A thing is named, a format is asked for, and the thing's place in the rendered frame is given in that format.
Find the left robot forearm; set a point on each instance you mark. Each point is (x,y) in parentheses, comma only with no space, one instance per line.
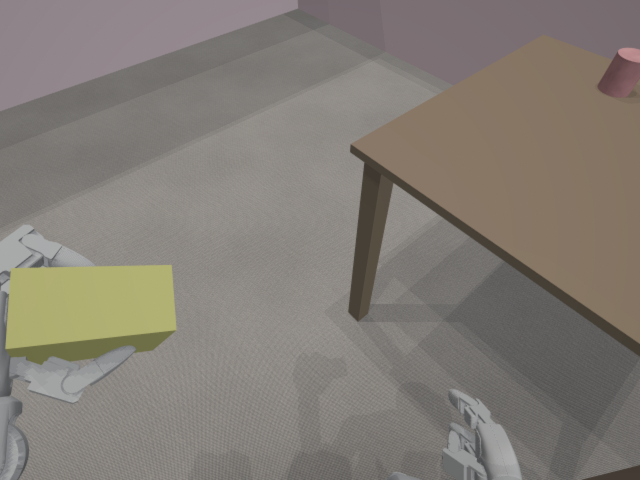
(14,447)

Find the right robot hand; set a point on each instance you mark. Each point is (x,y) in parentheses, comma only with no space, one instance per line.
(485,456)

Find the sponge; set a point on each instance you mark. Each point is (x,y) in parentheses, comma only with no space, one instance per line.
(78,313)

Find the left robot hand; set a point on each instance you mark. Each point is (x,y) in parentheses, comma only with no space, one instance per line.
(55,378)

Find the table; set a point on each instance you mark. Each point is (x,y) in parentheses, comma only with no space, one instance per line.
(531,160)

